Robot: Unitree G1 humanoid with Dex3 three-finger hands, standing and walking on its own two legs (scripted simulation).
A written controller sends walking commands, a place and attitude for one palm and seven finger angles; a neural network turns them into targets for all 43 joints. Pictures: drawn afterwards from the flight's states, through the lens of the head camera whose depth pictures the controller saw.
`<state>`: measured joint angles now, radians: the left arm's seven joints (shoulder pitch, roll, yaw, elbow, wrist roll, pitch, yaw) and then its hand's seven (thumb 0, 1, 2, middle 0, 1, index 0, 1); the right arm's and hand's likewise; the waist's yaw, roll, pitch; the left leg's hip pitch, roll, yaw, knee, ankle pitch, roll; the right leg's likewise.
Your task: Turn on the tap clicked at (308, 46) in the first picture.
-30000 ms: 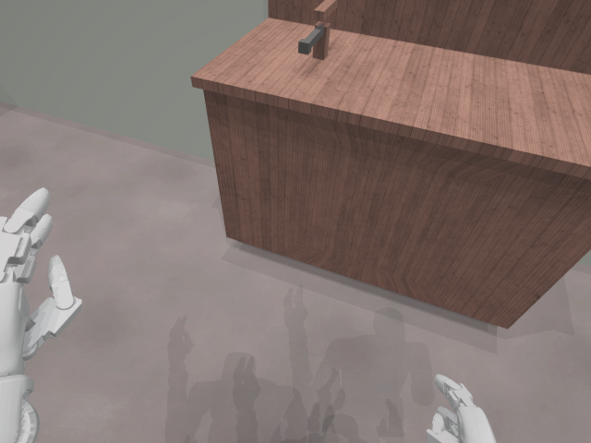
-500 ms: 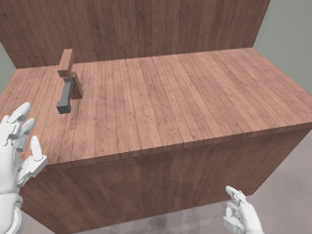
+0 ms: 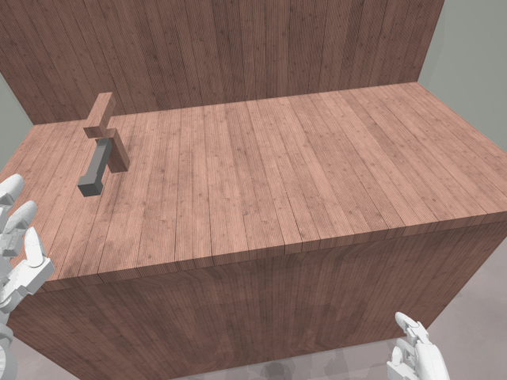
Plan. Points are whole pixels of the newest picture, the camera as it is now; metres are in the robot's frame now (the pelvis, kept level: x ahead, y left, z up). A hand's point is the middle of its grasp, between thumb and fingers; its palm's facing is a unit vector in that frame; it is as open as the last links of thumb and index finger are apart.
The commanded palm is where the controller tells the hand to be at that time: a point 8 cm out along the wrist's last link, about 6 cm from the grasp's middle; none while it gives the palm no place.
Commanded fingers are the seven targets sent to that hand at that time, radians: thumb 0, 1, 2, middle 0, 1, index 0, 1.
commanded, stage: turn the palm inward beside the body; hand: left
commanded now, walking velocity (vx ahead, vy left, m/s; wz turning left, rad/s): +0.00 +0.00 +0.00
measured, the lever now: (90, 185) +0.37 +0.34 +0.13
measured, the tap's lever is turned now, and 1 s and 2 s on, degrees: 0 0 0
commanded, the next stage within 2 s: reach beside the lever's end, fingers flat in 1.30 s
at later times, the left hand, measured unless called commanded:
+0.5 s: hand (41, 276) +0.17 +0.27 +0.18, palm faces +0.46 -0.87 -0.16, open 7.4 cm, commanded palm +0.12 +0.30 +0.19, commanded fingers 0.00 0.90 0.90 -0.20 -0.30 -0.20 -0.30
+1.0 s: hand (50, 276) +0.17 +0.25 +0.18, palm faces +0.46 -0.88 -0.12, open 7.4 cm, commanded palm +0.12 +0.29 +0.19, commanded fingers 0.00 0.90 0.90 -0.20 -0.30 -0.20 -0.30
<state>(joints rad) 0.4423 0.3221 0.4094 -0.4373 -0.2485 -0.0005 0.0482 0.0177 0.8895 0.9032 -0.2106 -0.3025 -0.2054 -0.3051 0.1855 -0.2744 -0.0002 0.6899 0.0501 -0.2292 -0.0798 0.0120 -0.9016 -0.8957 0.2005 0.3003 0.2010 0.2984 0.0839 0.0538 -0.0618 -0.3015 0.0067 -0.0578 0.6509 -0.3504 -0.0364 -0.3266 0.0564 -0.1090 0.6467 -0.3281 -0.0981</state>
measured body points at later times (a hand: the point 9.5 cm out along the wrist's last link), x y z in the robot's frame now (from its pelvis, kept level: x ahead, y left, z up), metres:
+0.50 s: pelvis -0.01 +0.03 +0.00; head -0.04 +0.00 +0.45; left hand +0.14 +0.31 +0.19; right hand +0.20 -0.17 -0.06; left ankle +0.00 +0.15 -0.72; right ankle +0.01 -0.05 -0.72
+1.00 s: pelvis -0.01 +0.02 +0.00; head -0.04 -0.01 +0.45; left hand +0.14 +0.30 +0.19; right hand +0.21 -0.18 -0.06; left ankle +0.00 +0.15 -0.72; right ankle +0.01 -0.05 -0.72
